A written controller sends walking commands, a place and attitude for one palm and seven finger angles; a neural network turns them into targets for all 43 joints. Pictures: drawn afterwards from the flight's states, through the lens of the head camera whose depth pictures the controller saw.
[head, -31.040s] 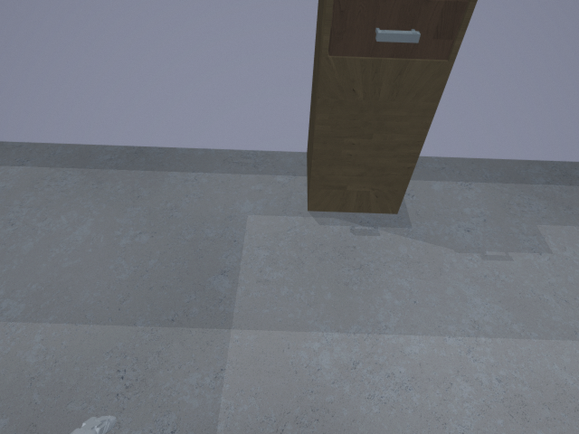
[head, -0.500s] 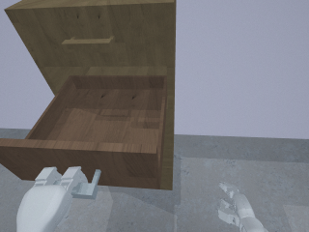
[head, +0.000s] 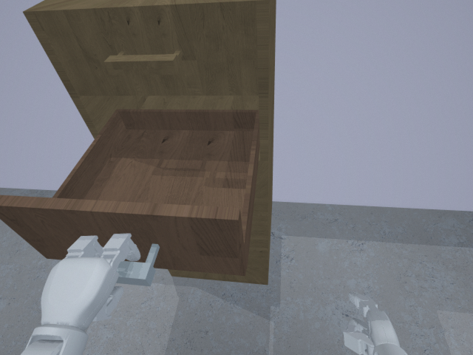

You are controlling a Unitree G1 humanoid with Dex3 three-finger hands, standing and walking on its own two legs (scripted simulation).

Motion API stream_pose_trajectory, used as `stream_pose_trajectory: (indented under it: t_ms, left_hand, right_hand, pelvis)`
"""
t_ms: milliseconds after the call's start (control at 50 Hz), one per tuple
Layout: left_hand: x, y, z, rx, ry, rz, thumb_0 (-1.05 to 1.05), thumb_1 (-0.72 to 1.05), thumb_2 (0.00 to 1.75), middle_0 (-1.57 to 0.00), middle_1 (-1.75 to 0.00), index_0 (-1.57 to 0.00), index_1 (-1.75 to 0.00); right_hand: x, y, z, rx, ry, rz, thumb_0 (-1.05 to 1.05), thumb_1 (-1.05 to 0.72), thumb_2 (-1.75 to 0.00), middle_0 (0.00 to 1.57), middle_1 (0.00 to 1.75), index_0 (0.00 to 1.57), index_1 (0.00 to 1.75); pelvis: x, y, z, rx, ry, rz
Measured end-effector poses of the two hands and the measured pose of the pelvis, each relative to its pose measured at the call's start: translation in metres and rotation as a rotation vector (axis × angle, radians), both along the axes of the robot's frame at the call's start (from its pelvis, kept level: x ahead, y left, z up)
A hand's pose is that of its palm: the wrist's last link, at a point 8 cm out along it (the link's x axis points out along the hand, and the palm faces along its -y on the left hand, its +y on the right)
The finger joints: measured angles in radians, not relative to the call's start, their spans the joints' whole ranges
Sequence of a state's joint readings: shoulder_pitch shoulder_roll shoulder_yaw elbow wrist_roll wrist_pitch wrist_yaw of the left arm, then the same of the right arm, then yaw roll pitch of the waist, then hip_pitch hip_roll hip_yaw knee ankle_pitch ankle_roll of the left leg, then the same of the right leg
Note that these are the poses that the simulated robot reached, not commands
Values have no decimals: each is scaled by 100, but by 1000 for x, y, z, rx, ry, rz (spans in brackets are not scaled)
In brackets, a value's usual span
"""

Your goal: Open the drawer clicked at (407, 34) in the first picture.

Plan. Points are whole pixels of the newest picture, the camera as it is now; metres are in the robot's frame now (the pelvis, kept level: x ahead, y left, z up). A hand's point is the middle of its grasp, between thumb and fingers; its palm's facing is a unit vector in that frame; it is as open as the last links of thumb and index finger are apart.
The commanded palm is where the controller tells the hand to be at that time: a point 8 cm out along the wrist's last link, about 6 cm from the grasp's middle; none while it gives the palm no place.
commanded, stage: open the thumb to release the handle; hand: left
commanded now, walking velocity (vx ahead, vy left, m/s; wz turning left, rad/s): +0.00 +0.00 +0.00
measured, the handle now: (117, 258) +0.23 +0.23 +0.08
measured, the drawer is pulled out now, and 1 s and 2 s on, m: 0.30 0.30 0.30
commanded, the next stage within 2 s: lift the hand off the handle in 0.20 s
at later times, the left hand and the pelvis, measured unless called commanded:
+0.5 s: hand (106, 293) +0.18 +0.23 +0.06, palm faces +0.07 -0.11 -0.99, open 13.6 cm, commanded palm +0.16 +0.24 +0.11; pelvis -0.01 +0.01 +0.00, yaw +1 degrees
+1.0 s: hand (101, 280) +0.19 +0.23 +0.09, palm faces +0.05 -0.10 -0.99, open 13.2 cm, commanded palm +0.17 +0.23 +0.17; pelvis -0.02 +0.01 +0.01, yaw +1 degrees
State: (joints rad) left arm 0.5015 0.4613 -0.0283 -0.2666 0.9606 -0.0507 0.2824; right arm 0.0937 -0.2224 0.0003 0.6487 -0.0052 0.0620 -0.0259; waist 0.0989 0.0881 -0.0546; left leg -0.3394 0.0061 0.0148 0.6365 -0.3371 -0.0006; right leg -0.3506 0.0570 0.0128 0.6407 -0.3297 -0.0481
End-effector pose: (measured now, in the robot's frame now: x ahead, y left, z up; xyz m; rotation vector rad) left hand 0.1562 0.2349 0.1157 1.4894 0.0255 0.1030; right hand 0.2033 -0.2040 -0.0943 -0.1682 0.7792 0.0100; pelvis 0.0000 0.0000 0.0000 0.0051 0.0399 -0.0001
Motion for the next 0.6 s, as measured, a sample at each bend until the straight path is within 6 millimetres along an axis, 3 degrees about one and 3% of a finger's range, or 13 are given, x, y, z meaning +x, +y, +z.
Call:
stream_pose_trajectory:
  t_ms: [260,420,600]
  left_hand:
    - [-1,1,2,-14,20,-10,0,-34,36,-42,-127,-33,-121]
    - [0,0,-2,-48,-4,13,0,-46,31,-40,-127,-34,-121]
    - [2,-1,-3,-30,-25,18,0,-49,30,-42,-126,-34,-125]
  right_hand:
    - [6,-1,15,-16,-49,13,1,-90,-90,20,30,20,30]
    - [2,-1,11,-28,-26,23,1,-90,-90,20,30,20,30]
    - [-2,15,5,-9,6,45,1,-90,-90,20,30,20,30]
  pelvis:
    - [-7,-2,4,-2,-26,1]
    - [-9,3,5,-4,-13,8]
    - [-10,9,4,-5,-16,15]
